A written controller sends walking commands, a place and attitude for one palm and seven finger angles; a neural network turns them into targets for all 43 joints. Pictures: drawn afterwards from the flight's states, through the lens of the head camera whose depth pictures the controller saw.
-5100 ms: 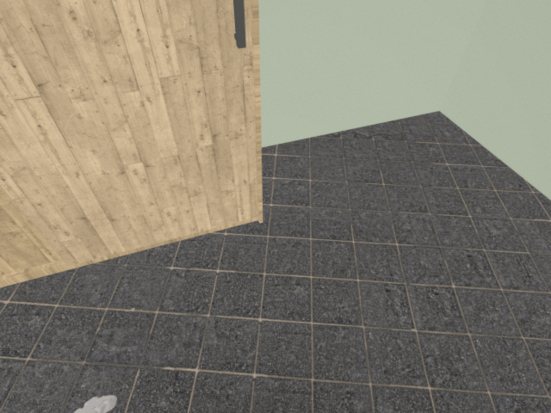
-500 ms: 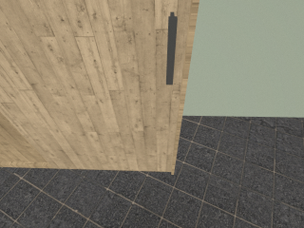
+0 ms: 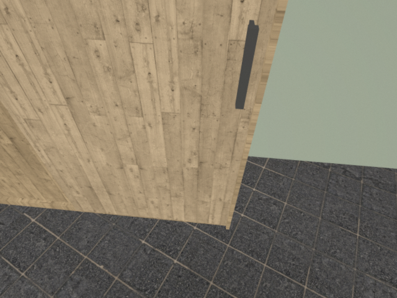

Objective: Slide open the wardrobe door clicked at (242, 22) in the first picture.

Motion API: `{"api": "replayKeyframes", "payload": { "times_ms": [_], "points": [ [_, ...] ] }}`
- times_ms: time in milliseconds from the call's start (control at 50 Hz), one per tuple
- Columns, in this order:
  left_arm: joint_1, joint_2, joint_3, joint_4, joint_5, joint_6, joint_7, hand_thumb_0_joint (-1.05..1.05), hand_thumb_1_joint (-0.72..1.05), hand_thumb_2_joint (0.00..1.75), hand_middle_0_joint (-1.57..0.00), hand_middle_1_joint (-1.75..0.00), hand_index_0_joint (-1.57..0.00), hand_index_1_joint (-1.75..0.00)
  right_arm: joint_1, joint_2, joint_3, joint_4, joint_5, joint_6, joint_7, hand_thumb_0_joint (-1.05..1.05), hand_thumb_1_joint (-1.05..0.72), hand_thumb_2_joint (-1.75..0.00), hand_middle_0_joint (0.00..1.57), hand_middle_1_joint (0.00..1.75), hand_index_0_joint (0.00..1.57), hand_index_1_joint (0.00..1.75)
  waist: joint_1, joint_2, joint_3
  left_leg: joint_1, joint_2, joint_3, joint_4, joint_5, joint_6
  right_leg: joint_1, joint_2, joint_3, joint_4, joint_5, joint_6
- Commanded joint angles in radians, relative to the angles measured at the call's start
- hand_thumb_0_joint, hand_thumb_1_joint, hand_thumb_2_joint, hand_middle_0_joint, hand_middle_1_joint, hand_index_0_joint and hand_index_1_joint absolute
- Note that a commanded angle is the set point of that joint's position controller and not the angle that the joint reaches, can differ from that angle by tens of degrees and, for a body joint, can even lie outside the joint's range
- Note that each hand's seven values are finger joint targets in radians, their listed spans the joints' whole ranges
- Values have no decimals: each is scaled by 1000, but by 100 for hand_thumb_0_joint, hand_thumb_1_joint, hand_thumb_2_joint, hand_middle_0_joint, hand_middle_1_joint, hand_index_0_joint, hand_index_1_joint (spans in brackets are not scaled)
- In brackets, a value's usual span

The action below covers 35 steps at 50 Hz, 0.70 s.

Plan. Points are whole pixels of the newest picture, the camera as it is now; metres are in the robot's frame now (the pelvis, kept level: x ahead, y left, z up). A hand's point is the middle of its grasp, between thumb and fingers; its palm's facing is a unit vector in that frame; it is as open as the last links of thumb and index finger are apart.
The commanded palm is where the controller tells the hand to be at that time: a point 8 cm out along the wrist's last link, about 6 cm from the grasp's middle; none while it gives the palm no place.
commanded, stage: come to a stop and stand still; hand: right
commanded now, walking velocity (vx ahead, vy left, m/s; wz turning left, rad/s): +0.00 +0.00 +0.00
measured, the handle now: (245, 67) +0.60 -0.06 +0.19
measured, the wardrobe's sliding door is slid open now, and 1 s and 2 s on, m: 0.00 0.00 0.00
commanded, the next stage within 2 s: look again from close up in 0.20 s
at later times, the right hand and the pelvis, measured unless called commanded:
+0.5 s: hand out of the picture +0.00 -0.17 -0.19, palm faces +0.05 +0.98 -0.17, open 7.4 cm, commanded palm none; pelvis +0.01 -0.02 -0.01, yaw -1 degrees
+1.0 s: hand out of the picture -0.04 -0.20 -0.19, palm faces +0.06 +0.98 -0.18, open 7.4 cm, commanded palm none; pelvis -0.01 -0.03 +0.00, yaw -2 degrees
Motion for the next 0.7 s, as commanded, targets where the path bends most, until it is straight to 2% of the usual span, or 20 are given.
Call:
{"api": "replayKeyframes", "payload": {
  "times_ms": [0, 240, 260, 280, 300, 320, 340, 360, 380, 400, 440, 500, 520, 560, 580, 680],
  "points": [
    [48, 72, 10, -20, 3, -10, 4, 0, 90, 90, -20, -30, -20, -30, 80, -87, -16, -22, 5, -13, -4, 0, -90, -90, 20, 30, 20, 30, -13, -1, 116, -180, 132, -137, -152, -88, 4, 23, -91, 120, -64, -86, 8],
    [51, 72, 7, -16, 1, -21, 9, 0, 90, 90, -20, -30, -20, -30, 108, -67, -11, -8, 6, -22, -5, 0, -90, -90, 20, 30, 20, 30, -18, 7, 92, -153, 125, -130, -136, 7, 0, 48, -102, 122, -57, -12, 5],
    [-60, 111, -1, -99, 0, -42, -9, 0, 90, 90, -20, -30, -20, -30, 150, -105, -2, -7, -22, -54, -34, 0, -90, -90, 20, 30, 20, 30, -55, 20, 131, -150, 163, -176, -127, 319, -16, -66, -90, 106, 160, 24, 26],
    [-45, 79, -10, -150, 0, -43, -17, 0, 90, 90, -20, -30, -20, -30, 136, -134, -10, -28, -17, -74, -29, 0, -90, -90, 20, 30, 20, 30, -10, 41, 94, -122, 229, -175, -104, 484, 3, -57, -73, 94, 147, -38, 32],
    [14, 46, -8, -137, 7, -42, -10, 0, 90, 90, -20, -30, -20, -30, 124, -129, -14, -50, -14, -72, -26, 0, -90, -90, 20, 30, 20, 30, -2, 50, 17, -59, 221, -165, -55, 486, 23, -31, -52, 97, 128, -71, 19],
    [38, 64, -4, -132, 8, -43, -8, 0, 90, 90, -20, -30, -20, -30, 104, -125, -13, -60, -7, -72, -24, 0, -90, -90, 20, 30, 20, 30, 2, 85, -37, -43, 201, -143, -37, 413, 35, -26, -53, 100, 125, -40, 13],
    [46, 76, -3, -138, 8, -44, -8, 0, 90, 90, -20, -30, -20, -30, 95, -117, -14, -74, -4, -68, -22, 0, -90, -90, 20, 30, 20, 30, 1, 94, -70, -36, 182, -134, -23, 363, 39, -11, -55, 103, 114, 7, 10],
    [41, 86, -1, -142, 7, -45, -6, 0, 90, 90, -20, -30, -20, -30, 89, -111, -13, -87, -2, -62, -20, 0, -90, -90, 20, 30, 20, 30, 0, 51, -74, -53, 164, -127, -11, 287, 41, 10, -65, 107, 99, 44, 6],
    [37, 90, -1, -153, 7, -46, -5, 0, 90, 90, -20, -30, -20, -30, 85, -108, -13, -99, -3, -55, -20, 0, -90, -90, 20, 30, 20, 30, -4, 1, -40, -77, 144, -103, 0, 231, 37, -1, -76, 117, 100, 79, -3],
    [28, 97, 0, -155, 7, -46, -3, 0, 90, 90, -20, -30, -20, -30, 96, -104, -14, -102, -4, -47, -19, 0, -90, -90, 20, 30, 20, 30, -11, -28, -15, -108, 131, -103, 11, 178, 35, -7, -86, 132, 97, 98, -9],
    [21, 112, 4, -162, 7, -41, 0, 0, 90, 90, -20, -30, -20, -30, 110, -103, -14, -109, -7, -35, -16, 0, -90, -90, 20, 30, 20, 30, -18, -30, 49, -143, 114, -92, 12, 92, 31, -49, -100, 155, 73, 69, -20],
    [22, 128, 6, -175, 8, -39, 0, 0, 90, 90, -20, -30, -20, -30, 120, -108, -17, -123, -12, -26, -13, 0, -90, -90, 20, 30, 20, 30, -23, 4, 66, -144, 101, -74, 25, 61, 26, -77, -110, 172, 52, 43, -31],
    [20, 135, 7, -180, 9, -40, 0, 0, 90, 90, -20, -30, -20, -30, 119, -107, -18, -130, -12, -23, -12, 0, -90, -90, 20, 30, 20, 30, -23, -3, 68, -144, 99, -72, 27, 49, 24, -84, -112, 179, 41, 27, -33],
    [5, 144, 10, -189, 8, -37, 0, 0, 90, 90, -20, -30, -20, -30, 120, -112, -19, -142, -11, -18, -9, 0, -90, -90, 20, 30, 20, 30, -28, 6, 86, -147, 98, -70, 20, 21, 19, -109, -111, 192, 12, -53, -35],
    [0, 145, 10, -195, 9, -39, -2, 0, 90, 90, -20, -30, -20, -30, 118, -115, -19, -146, -12, -18, -8, 0, -90, -90, 20, 30, 20, 30, -30, -15, 76, -135, 99, -68, 20, 32, 18, -108, -110, 192, 6, -44, -34],
    [-17, 170, 14, -208, 10, -38, -4, 0, 90, 90, -20, -30, -20, -30, 118, -132, -20, -164, -14, -12, -2, 0, -90, -90, 20, 30, 20, 30, -34, -39, 60, -116, 96, -51, 18, 15, 9, -119, -122, 226, -59, -164, -38]
  ]
}}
